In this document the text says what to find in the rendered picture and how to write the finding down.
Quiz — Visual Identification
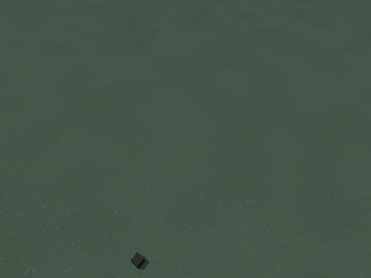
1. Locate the cube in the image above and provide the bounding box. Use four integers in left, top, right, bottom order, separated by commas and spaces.
131, 253, 145, 269

